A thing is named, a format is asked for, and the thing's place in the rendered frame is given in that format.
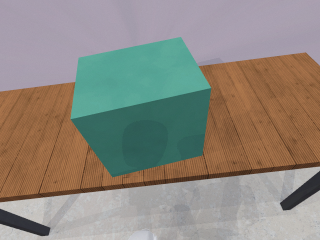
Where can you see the carton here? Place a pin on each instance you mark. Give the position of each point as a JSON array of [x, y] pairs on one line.
[[141, 107]]

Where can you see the table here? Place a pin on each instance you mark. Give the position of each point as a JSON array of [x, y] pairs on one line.
[[263, 116]]

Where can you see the left robot thigh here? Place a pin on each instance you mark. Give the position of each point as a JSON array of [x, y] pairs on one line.
[[143, 235]]

